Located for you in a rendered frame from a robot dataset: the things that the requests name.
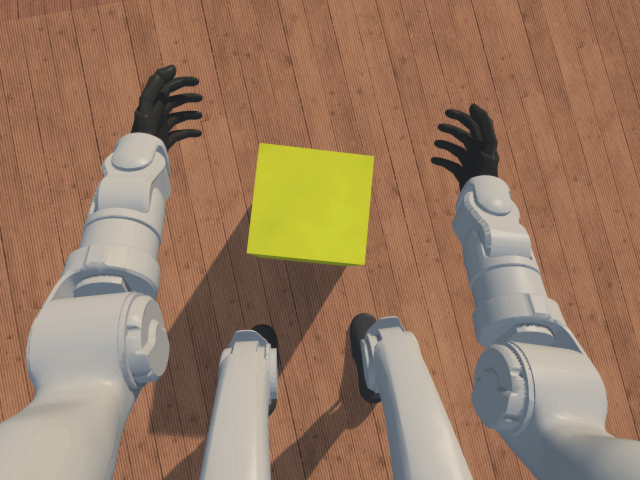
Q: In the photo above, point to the carton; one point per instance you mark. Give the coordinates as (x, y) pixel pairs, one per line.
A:
(310, 205)

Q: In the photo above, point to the robot right forearm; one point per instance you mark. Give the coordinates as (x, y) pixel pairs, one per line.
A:
(510, 300)

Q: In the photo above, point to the left robot upper arm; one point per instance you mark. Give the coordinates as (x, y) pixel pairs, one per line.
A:
(89, 359)

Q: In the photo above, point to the right robot foot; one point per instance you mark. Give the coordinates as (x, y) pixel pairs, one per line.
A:
(358, 329)

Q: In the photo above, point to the robot left forearm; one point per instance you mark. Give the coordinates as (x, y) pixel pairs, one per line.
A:
(123, 229)

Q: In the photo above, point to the right robot upper arm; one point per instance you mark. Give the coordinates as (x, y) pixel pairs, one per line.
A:
(549, 405)

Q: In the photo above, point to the robot left thigh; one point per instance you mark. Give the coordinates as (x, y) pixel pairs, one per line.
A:
(237, 446)

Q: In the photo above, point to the right robot hand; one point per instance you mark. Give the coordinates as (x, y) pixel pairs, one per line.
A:
(480, 156)

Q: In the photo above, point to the left robot hand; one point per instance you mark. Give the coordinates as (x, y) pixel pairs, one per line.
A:
(152, 115)

